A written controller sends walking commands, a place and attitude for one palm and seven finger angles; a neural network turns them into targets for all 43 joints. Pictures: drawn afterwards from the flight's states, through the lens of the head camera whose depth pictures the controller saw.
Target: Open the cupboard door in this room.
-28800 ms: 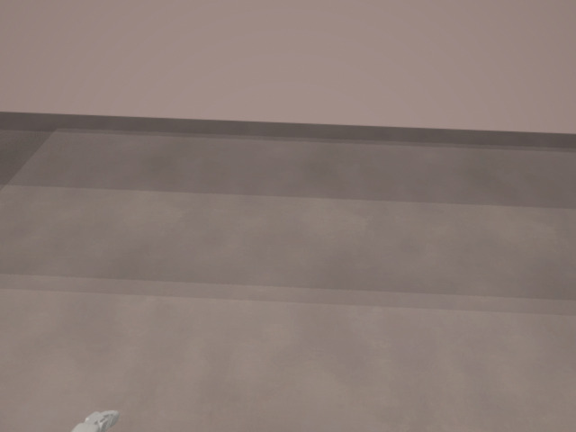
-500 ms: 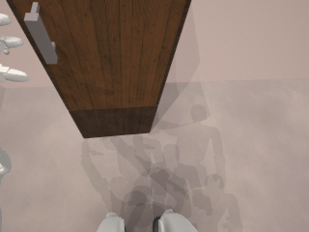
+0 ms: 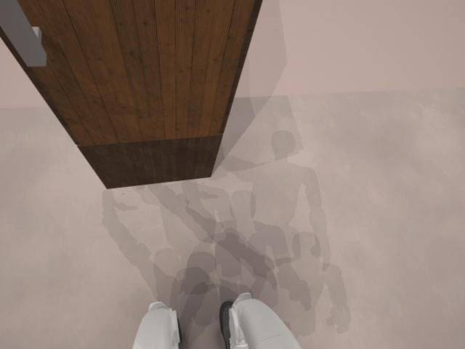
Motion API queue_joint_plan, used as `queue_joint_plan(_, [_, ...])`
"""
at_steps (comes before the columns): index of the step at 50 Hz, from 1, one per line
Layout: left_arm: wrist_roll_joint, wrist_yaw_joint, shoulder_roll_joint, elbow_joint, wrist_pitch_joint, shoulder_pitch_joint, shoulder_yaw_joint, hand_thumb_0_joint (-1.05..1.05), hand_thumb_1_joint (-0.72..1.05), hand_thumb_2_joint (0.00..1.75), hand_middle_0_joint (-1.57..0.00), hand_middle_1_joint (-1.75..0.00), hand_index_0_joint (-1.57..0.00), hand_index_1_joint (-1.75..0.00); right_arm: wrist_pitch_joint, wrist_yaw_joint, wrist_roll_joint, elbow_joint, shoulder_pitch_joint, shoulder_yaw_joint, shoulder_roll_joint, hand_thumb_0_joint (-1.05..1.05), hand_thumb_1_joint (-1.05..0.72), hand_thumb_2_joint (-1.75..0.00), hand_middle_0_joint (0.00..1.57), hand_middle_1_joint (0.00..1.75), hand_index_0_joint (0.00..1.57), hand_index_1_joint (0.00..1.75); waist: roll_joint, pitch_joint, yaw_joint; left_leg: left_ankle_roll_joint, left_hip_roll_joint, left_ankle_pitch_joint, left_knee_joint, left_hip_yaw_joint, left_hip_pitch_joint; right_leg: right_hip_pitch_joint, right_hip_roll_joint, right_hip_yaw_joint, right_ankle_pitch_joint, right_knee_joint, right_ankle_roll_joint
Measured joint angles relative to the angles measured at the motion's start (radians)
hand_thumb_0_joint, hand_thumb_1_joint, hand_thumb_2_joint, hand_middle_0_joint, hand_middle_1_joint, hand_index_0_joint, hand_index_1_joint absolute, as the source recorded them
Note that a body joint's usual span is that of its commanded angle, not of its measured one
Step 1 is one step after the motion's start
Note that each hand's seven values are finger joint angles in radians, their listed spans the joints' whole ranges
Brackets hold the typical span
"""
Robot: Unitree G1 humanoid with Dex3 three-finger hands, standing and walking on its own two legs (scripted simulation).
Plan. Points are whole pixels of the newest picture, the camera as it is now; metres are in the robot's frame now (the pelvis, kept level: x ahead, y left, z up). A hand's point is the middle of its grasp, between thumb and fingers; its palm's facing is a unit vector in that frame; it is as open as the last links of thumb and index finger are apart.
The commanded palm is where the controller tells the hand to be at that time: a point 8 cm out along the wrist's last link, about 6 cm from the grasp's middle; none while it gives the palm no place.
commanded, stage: move the hooked fingers beside the handle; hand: left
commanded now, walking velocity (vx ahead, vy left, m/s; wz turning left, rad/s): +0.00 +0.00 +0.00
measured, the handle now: (16, 12) +0.59 +0.23 +0.12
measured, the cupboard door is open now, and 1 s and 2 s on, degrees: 0 0 0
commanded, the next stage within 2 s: slide the fingers in behind the handle in 0.08 s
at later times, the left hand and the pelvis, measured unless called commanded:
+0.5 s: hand out of the picture +0.54 +0.28 +0.11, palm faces +0.01 -1.00 +0.04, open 14.0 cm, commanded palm +0.53 +0.31 +0.10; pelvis +0.02 +0.01 +0.01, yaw +1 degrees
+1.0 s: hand (8, 39) +0.54 +0.24 +0.12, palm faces +0.05 -1.00 +0.01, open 14.0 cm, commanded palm +0.53 +0.27 +0.10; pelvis +0.01 -0.01 +0.00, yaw +1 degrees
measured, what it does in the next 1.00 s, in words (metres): stands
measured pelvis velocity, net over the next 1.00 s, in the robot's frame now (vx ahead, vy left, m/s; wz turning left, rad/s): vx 0.01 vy -0.01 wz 0.01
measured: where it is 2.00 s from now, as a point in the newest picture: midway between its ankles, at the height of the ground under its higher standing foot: outside the picture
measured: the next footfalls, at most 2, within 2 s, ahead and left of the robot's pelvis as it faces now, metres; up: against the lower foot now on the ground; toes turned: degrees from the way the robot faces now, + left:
none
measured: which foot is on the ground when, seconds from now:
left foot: down 0.00-1.00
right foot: down 0.00-1.00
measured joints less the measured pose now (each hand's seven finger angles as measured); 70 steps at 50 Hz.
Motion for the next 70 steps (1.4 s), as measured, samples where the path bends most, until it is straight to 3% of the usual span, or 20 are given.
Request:
queue_joint_plan(12, [-0.012, -0.017, -0.025, -0.046, 0.032, 0.042, 0.002, -0.01, -0.5, 0.3, -0.3, -1.2, -0.3, -1.2, 0.016, 0.016, -0.008, 0.003, 0.028, -0.004, 0.015, 0.0, -0.9, -0.9, 0.21, 0.3, 0.2, 0.3, 0.007, -0.016, 0.009, 0.011, -0.006, -0.014, -0.006, 0.004, 0.003, 0.009, -0.005, 0.005, -0.006, -0.019, 0.012])
queue_joint_plan(21, [-0.058, 0.018, -0.163, -0.159, 0.013, 0.113, -0.038, -0.01, -0.5, 0.3, -0.3, -1.2, -0.3, -1.2, 0.024, 0.047, -0.02, 0.008, 0.027, -0.028, 0.033, 0.0, -0.9, -0.9, 0.21, 0.3, 0.2, 0.3, 0.012, -0.046, 0.038, 0.013, -0.014, -0.018, -0.031, 0.001, 0.05, 0.062, -0.01, 0.003, -0.009, -0.052, 0.016])
queue_joint_plan(26, [-0.032, 0.068, -0.189, -0.112, 0.042, 0.114, -0.051, -0.01, -0.5, 0.3, -0.3, -1.2, -0.3, -1.2, 0.02, 0.049, -0.018, -0.012, 0.008, -0.026, 0.03, 0.0, -0.9, -0.9, 0.21, 0.3, 0.2, 0.3, 0.015, -0.048, 0.033, 0.014, -0.017, -0.02, -0.033, 0.003, 0.07, 0.079, -0.013, 0.005, -0.014, -0.046, 0.017])
queue_joint_plan(29, [-0.02, 0.103, -0.206, -0.144, 0.012, 0.136, -0.039, -0.01, -0.5, 0.3, -0.3, -1.2, -0.3, -1.2, 0.014, 0.052, -0.022, -0.019, -0.001, -0.031, 0.032, 0.0, -0.9, -0.9, 0.21, 0.3, 0.2, 0.3, 0.017, -0.042, 0.035, 0.011, -0.015, -0.018, -0.033, 0.008, 0.074, 0.078, -0.013, 0.01, -0.014, -0.041, 0.015])
queue_joint_plan(34, [-0.043, 0.114, -0.24, -0.158, -0.039, 0.132, -0.056, -0.01, -0.5, 0.3, -0.3, -1.2, -0.3, -1.2, 0.016, 0.058, -0.02, -0.002, -0.008, -0.034, 0.037, 0.0, -0.9, -0.9, 0.21, 0.3, 0.2, 0.3, 0.014, -0.039, 0.05, 0.006, -0.015, -0.015, -0.036, 0.008, 0.086, 0.085, -0.012, 0.01, -0.016, -0.034, 0.011])
queue_joint_plan(40, [-0.025, 0.121, -0.228, -0.081, 0.002, 0.098, -0.075, -0.01, -0.5, 0.3, -0.3, -1.2, -0.3, -1.2, 0.012, 0.048, -0.012, 0.002, -0.009, -0.028, 0.027, 0.0, -0.9, -0.9, 0.21, 0.3, 0.2, 0.3, 0.016, -0.036, 0.039, 0.0, -0.015, -0.008, -0.034, 0.003, 0.083, 0.079, -0.013, 0.004, -0.018, -0.019, 0.002])
queue_joint_plan(47, [-0.026, 0.145, -0.231, -0.09, -0.044, 0.083, -0.064, -0.01, -0.5, 0.3, -0.3, -1.2, -0.3, -1.2, -0.004, 0.045, -0.014, 0.016, -0.004, -0.031, 0.019, 0.0, -0.9, -0.9, 0.2, 0.3, 0.2, 0.3, 0.012, -0.022, 0.033, -0.009, -0.009, -0.002, -0.028, 0.002, 0.071, 0.06, -0.007, 0.004, -0.016, -0.003, -0.008])
queue_joint_plan(55, [-0.018, 0.143, -0.202, -0.075, -0.022, 0.069, -0.064, -0.01, -0.5, 0.3, -0.3, -1.2, -0.31, -1.22, -0.008, 0.039, -0.01, 0.019, 0.013, -0.034, 0.013, 0.0, -0.9, -0.9, 0.2, 0.3, 0.2, 0.3, 0.013, -0.022, 0.026, -0.016, -0.003, 0.004, -0.032, 0.001, 0.062, 0.047, -0.002, 0.003, -0.012, -0.003, -0.015])
queue_joint_plan(62, [-0.04, 0.137, -0.236, -0.08, -0.018, 0.08, -0.076, -0.01, -0.5, 0.3, -0.3, -1.2, -0.31, -1.21, -0.012, 0.042, -0.011, 0.03, 0.018, -0.034, 0.016, 0.0, -0.9, -0.9, 0.2, 0.3, 0.2, 0.3, 0.014, -0.027, 0.033, -0.018, -0.003, 0.006, -0.042, 0.0, 0.073, 0.059, 0.0, 0.003, -0.009, -0.014, -0.017])
queue_joint_plan(70, [-0.026, 0.18, -0.255, -0.096, -0.039, 0.089, -0.084, -0.01, -0.5, 0.3, -0.3, -1.2, -0.32, -1.22, -0.023, 0.049, -0.016, 0.02, 0.011, -0.04, 0.023, 0.0, -0.9, -0.9, 0.2, 0.3, 0.2, 0.3, 0.013, -0.031, 0.03, -0.015, -0.005, 0.001, -0.036, 0.003, 0.069, 0.055, -0.003, 0.006, -0.014, -0.008, -0.013])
